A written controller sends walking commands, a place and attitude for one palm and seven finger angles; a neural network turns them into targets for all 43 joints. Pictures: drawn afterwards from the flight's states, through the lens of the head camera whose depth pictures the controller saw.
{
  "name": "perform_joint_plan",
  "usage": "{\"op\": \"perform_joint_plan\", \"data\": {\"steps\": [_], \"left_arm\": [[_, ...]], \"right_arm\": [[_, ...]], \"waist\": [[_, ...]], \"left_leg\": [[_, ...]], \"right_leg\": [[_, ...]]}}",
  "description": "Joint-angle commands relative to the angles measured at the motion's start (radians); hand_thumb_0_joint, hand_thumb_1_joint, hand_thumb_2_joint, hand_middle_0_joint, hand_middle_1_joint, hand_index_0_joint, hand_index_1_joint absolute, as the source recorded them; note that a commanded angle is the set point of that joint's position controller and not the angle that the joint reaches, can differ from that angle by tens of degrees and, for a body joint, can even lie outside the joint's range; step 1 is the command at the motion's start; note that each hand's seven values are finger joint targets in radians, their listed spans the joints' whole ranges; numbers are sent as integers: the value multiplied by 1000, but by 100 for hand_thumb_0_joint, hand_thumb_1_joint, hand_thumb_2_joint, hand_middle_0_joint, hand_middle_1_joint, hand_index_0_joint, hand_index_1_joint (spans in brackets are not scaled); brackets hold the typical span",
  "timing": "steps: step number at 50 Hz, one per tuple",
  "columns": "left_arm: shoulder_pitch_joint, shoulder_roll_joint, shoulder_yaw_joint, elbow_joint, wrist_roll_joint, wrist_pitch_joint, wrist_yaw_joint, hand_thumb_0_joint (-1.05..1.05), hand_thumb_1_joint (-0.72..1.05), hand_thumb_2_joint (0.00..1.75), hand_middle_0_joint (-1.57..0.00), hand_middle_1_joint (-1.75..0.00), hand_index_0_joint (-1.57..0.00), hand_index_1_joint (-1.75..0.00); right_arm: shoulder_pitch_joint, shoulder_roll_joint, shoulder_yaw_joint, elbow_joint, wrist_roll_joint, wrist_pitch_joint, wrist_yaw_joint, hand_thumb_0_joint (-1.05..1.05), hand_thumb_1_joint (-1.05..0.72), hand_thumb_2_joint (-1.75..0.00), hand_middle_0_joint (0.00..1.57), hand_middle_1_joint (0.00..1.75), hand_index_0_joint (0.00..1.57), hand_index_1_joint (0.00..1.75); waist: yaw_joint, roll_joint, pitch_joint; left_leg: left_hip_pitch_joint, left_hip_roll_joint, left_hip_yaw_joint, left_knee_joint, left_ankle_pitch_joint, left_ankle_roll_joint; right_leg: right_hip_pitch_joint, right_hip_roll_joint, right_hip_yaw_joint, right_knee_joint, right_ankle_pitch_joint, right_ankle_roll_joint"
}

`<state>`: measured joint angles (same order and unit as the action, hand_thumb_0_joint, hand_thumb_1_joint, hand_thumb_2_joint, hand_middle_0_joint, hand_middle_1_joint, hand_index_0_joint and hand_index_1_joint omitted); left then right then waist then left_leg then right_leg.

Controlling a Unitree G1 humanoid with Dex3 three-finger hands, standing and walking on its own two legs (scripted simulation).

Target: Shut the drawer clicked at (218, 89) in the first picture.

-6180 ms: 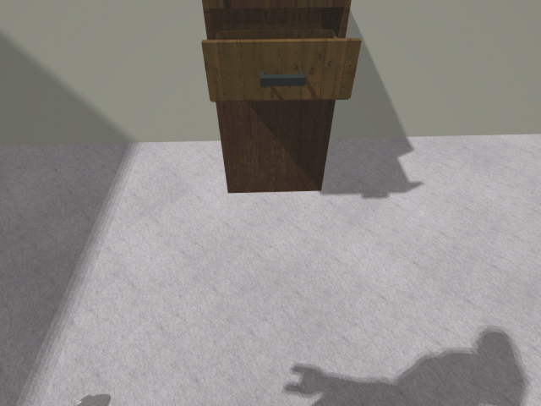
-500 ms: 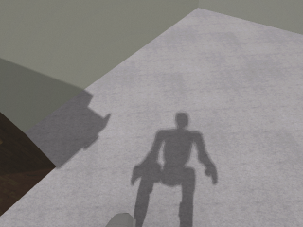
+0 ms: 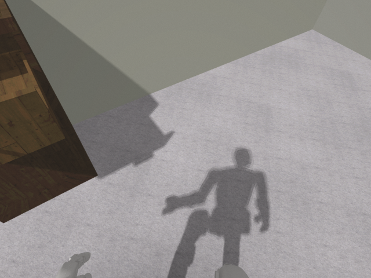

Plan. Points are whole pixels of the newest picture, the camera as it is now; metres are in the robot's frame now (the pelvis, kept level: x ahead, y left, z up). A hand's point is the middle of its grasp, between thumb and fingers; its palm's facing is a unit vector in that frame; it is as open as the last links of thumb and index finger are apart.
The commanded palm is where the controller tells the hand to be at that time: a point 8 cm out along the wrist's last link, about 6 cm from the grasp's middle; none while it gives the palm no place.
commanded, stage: turn to face it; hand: left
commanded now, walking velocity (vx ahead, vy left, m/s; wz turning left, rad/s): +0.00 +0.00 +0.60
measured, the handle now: out of the picture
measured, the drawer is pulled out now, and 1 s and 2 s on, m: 0.29 0.29 0.29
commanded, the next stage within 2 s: take the last steps up to it in 0.96 s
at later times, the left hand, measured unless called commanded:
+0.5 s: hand out of the picture +0.02 +0.15 -0.14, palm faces +0.32 -0.90 -0.28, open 7.4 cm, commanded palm none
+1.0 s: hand out of the picture -0.10 +0.21 -0.17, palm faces +0.57 -0.79 -0.23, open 7.4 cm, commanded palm none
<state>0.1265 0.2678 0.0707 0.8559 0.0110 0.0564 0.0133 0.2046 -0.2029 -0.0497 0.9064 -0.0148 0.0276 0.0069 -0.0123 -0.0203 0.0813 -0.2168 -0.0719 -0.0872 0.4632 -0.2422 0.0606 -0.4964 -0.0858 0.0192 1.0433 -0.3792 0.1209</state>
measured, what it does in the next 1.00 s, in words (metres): steps on the spot, turning left: right foot, then left foot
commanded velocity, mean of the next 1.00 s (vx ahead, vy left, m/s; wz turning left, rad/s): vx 0.00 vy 0.00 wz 0.45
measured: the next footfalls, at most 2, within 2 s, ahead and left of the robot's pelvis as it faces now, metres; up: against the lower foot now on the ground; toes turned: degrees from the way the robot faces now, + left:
right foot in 0.20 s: +0.06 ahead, -0.15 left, +0.00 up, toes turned +7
left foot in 0.70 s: -0.04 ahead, +0.09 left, +0.00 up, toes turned +31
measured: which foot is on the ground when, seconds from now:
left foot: down 0.00-0.20, up 0.22-0.68, down 0.70-1.00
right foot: up 0.00-0.18, down 0.20-0.70, up 0.72-1.00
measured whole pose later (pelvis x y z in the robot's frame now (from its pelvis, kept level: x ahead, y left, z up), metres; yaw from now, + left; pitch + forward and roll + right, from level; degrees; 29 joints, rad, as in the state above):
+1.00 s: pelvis -0.03 +0.00 +0.00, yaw +31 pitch -2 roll -1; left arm 0.23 0.25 0.06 0.95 0.01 0.06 0.01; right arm 0.16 -0.17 -0.02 0.93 -0.01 0.02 -0.01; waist 0.03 -0.03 0.06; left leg -0.16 -0.04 0.00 0.43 -0.23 0.07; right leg -0.45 -0.10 -0.02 1.06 -0.38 0.10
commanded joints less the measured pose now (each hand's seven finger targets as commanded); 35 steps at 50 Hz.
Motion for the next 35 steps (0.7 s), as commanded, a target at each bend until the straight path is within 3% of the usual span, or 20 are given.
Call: {"op": "perform_joint_plan", "data": {"steps": [1, 6, 7, 8, 9, 10, 11, 12, 13, 14, 15, 17, 22, 27, 29, 30, 32, 33, 34, 35], "left_arm": [[-68, 71, 13, -111, -2, -29, 12, 0, 90, 90, -20, -30, -20, -30], [-17, 63, 8, -112, -14, -42, 18, 0, 90, 90, -20, -30, -20, -30], [17, 65, 9, -103, -16, -47, 19, 0, 90, 90, -20, -30, -20, -30], [59, 80, 14, -91, -16, -57, 21, 0, 90, 90, -20, -30, -20, -30], [92, 141, 25, -84, -6, -69, 27, 0, 90, 90, -20, -30, -20, -30], [104, 225, 39, -88, 7, -71, 34, 0, 90, 90, -20, -30, -20, -30], [105, 211, 33, -96, 2, -63, 35, 0, 90, 90, -20, -30, -20, -30], [40, 151, 21, -105, 0, -64, 35, 0, 90, 90, -20, -30, -20, -30], [-1, 128, 17, -111, -1, -64, 32, 0, 90, 90, -20, -30, -20, -30], [-23, 102, 6, -111, -3, -63, 26, 0, 90, 90, -20, -30, -20, -30], [-26, 87, 1, -112, -2, -67, 23, 0, 90, 90, -20, -30, -20, -30], [0, 82, 1, -99, 1, -70, 24, 0, 90, 90, -20, -30, -20, -30], [102, 106, 11, -59, 8, -66, 26, 0, 90, 90, -20, -30, -20, -30], [157, 142, 26, -26, 20, -59, 24, 0, 90, 90, -20, -30, -20, -30], [183, 156, 30, -12, 22, -56, 21, 0, 90, 90, -20, -30, -20, -30], [183, 164, 34, -5, 22, -55, 21, 0, 90, 90, -20, -30, -20, -30], [173, 161, 37, 7, 17, -50, 18, 0, 90, 90, -20, -30, -20, -30], [171, 152, 35, 9, 7, -46, 16, 0, 90, 90, -20, -30, -20, -30], [184, 102, 28, -12, -3, -39, 12, 0, 90, 90, -20, -30, -20, -30], [137, 38, 1, -49, 0, -35, 11, 0, 90, 90, -20, -30, -20, -30]], "right_arm": [[68, -225, -68, -53, -7, -18, -18, 0, -90, -90, 20, 30, 20, 30], [38, -230, -74, -61, -9, -12, -20, 0, -90, -90, 20, 30, 20, 30], [28, -226, -75, -65, -5, -11, -20, 0, -90, -90, 20, 30, 20, 30], [22, -211, -72, -67, 2, -12, -18, 0, -90, -90, 20, 30, 20, 30], [52, -158, -66, -64, 14, -13, -11, 0, -90, -90, 20, 30, 20, 30], [75, -106, -60, -84, 13, -13, -13, 0, -90, -90, 20, 30, 20, 30], [65, -167, -74, -86, 3, -3, -14, 0, -90, -90, 20, 30, 20, 30], [66, -159, -75, -65, -3, 9, -8, 0, -90, -90, 20, 30, 20, 30], [78, -147, -75, -41, -4, 18, 0, 0, -90, -90, 20, 30, 20, 30], [71, -150, -75, -24, -6, 26, 8, 0, -90, -90, 20, 30, 20, 30], [79, -145, -72, -21, -6, 29, 15, 0, -90, -90, 20, 30, 20, 30], [79, -129, -69, -14, -5, 35, 21, 0, -90, -90, 20, 30, 20, 30], [-17, -127, -62, -32, -5, 42, 23, 0, -90, -90, 20, 30, 20, 30], [-107, -102, -41, -59, 4, 29, 23, 0, -90, -90, 20, 30, 20, 30], [-118, -92, -32, -66, 7, 18, 21, 0, -90, -90, 20, 30, 20, 30], [-105, -93, -29, -66, 9, 13, 18, 0, -90, -90, 20, 30, 20, 30], [-46, -101, -30, -53, 8, 2, 14, 0, -90, -90, 20, 30, 20, 30], [7, -132, -36, -37, 5, -6, 14, 0, -90, -90, 20, 30, 20, 30], [63, -240, -59, -32, -2, -19, 8, 0, -90, -90, 20, 30, 20, 30], [119, -327, -79, -23, 3, -17, -3, 0, -90, -90, 20, 30, 20, 30]], "waist": [[-36, 159, -111], [-5, 169, -142], [12, 168, -157], [37, 114, -174], [45, -45, -212], [44, -300, -212], [43, -186, -195], [6, -124, -132], [-13, -165, -106], [-22, -141, -56], [-27, -165, -40], [-24, -163, -35], [22, -156, -23], [54, -180, -56], [69, -201, -90], [64, -210, -108], [31, -186, -142], [-2, -116, -174], [-37, 146, -230], [-64, 348, -231]], "left_leg": [[124, 273, -307, -76, 541, 130], [38, 243, -371, -12, 600, 113], [-1, 224, -368, 16, 558, 91], [-71, 187, -344, 64, 437, 50], [-240, 111, -255, 188, 142, -23], [-417, -36, -34, 433, -347, -112], [-356, 14, -38, 624, -376, -109], [-355, 43, -49, 714, -293, -110], [-355, 60, -20, 761, -245, -117], [-346, 74, 5, 808, -174, -124], [-347, 81, 24, 823, -130, -130], [-347, 88, 43, 817, -86, -138], [-364, 113, 76, 709, -116, -152], [-267, 114, 137, 447, -203, -138], [-211, 93, 166, 348, -219, -123], [-176, 91, 173, 297, -214, -114], [-57, 74, 191, 104, -92, -100], [81, 90, 176, -46, 63, -89], [277, 289, -72, -102, 309, -17], [311, 491, -311, -101, 769, 106]], "right_leg": [[-32, 26, 8, -99, -44, -9], [174, 81, 0, -351, -15, -39], [255, 79, 1, -457, 58, -43], [385, 57, 6, -617, 187, -45], [588, -108, 140, -730, 267, -84], [637, -392, 406, -733, 447, -205], [475, -447, 360, -729, 495, -282], [401, -356, 231, -739, 429, -271], [357, -298, 186, -741, 392, -245], [307, -245, 106, -739, 370, -226], [291, -219, 46, -740, 379, -215], [295, -205, -9, -744, 363, -205], [360, -248, -32, -747, 336, -229], [395, -286, -79, -688, 474, -253], [420, -287, -89, -643, 573, -252], [424, -295, -96, -617, 602, -249], [405, -270, -149, -523, 594, -198], [336, -248, -186, -413, 528, -152], [114, -144, -226, -198, 197, -82], [-83, -39, -161, -20, -311, -30]]}}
